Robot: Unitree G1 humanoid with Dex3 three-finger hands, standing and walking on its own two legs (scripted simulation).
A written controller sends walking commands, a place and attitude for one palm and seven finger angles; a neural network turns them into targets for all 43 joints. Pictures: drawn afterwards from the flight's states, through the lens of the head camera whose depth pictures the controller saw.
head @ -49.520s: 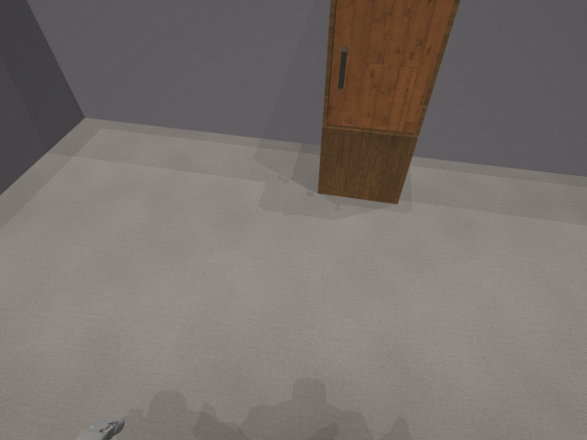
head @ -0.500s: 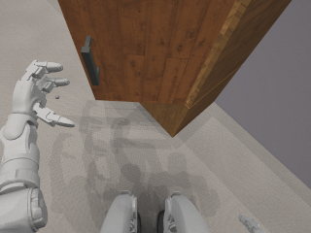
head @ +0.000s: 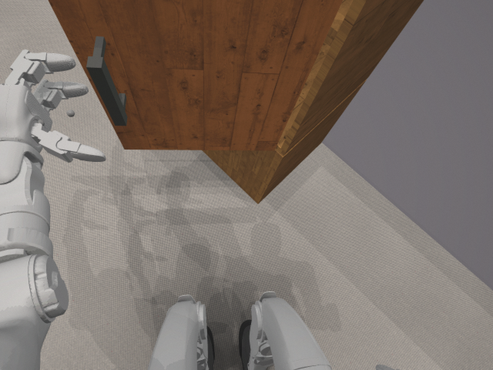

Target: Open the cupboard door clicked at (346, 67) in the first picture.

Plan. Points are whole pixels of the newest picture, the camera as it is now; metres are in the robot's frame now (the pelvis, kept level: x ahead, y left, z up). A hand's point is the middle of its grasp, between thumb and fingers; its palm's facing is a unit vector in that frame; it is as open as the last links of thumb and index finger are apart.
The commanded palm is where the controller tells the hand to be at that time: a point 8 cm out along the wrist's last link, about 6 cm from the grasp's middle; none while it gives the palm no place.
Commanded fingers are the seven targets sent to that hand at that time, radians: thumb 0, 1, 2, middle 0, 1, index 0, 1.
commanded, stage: move the hooked fingers beside the handle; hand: left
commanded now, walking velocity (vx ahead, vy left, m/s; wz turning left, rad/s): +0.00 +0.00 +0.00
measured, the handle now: (111, 85) +0.54 +0.19 +0.04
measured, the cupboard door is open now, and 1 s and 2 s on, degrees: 48 48 48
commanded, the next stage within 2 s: slide the fingers in behind the handle in 0.78 s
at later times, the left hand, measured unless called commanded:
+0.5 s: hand (70, 126) +0.47 +0.24 +0.03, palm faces +0.01 -1.00 +0.00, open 14.0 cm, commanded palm +0.46 +0.28 +0.03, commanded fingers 0.00 -0.50 0.30 -0.30 -1.20 -0.30 -1.20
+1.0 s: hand (76, 120) +0.48 +0.24 +0.03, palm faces +0.01 -1.00 -0.02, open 14.0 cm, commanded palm +0.46 +0.26 +0.03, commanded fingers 0.00 -0.50 0.30 -0.30 -1.20 -0.30 -1.20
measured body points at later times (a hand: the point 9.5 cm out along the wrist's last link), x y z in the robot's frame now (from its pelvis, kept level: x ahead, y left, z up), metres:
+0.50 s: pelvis +0.00 +0.00 +0.00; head +0.15 +0.04 +0.43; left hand +0.46 +0.30 +0.03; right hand +0.07 -0.27 -0.10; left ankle +0.02 +0.05 -0.60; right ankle +0.03 -0.10 -0.60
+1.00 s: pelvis +0.00 +0.01 +0.00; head +0.16 +0.05 +0.42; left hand +0.47 +0.29 +0.04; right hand +0.05 -0.26 -0.10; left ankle +0.02 +0.05 -0.60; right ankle +0.03 -0.10 -0.60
